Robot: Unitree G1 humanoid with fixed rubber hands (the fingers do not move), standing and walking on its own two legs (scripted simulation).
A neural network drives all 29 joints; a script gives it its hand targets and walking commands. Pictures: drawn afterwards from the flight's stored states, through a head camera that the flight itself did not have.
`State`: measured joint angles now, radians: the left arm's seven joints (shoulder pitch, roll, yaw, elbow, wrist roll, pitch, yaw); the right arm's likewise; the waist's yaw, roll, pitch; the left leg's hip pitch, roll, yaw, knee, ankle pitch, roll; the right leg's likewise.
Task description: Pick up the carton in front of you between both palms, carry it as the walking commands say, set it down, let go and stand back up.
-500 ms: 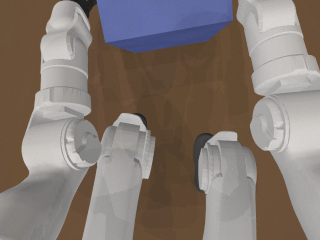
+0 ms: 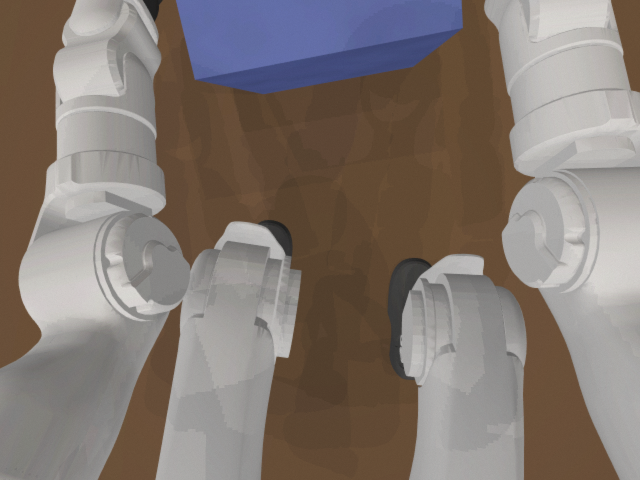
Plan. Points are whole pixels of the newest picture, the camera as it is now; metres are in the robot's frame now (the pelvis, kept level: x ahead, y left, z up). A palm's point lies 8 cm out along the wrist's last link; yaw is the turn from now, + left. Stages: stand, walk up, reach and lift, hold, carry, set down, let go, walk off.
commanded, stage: set down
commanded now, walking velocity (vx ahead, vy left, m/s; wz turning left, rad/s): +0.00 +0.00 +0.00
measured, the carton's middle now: out of the picture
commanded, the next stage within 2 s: let go in 1.48 s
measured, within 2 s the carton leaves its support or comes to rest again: neither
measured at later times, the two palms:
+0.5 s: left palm out of the picture +0.52 +0.27 -0.19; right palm out of the picture +0.61 -0.10 -0.19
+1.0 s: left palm out of the picture +0.53 +0.26 -0.03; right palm out of the picture +0.62 -0.10 -0.03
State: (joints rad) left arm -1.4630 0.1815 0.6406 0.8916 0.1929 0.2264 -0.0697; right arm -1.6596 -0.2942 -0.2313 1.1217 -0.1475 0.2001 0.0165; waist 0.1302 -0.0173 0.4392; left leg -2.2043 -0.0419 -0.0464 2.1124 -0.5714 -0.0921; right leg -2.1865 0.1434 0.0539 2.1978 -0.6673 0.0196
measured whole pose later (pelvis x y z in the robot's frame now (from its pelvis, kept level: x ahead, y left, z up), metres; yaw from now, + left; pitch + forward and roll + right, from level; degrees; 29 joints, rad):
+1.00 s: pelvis +0.01 +0.01 +0.08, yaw +1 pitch +46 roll +1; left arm -1.35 0.22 0.35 0.90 -0.12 0.19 0.12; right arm -1.56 -0.43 -0.11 1.12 0.02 0.21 -0.04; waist 0.15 0.00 0.11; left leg -2.12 -0.03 -0.02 1.81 -0.49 -0.03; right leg -2.07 0.05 0.02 1.88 -0.61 0.01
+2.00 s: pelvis +0.06 +0.03 +0.34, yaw +0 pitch +30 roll -1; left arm -0.39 0.22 0.20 0.56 0.04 0.10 -0.12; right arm -0.49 -0.15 -0.20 0.57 -0.11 0.13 -0.05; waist 0.09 0.03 0.00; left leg -1.07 -0.03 -0.02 0.76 -0.23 0.02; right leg -1.02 0.03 0.08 0.79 -0.30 0.04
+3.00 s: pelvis +0.13 +0.01 +0.38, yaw +3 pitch -1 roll +1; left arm 0.24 0.23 0.05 0.40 0.02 0.18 -0.02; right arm 0.23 -0.21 -0.01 0.48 0.01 0.07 0.01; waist 0.01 -0.02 0.03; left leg -0.18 -0.03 -0.06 0.46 -0.26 -0.01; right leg -0.12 0.01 0.03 0.48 -0.34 -0.01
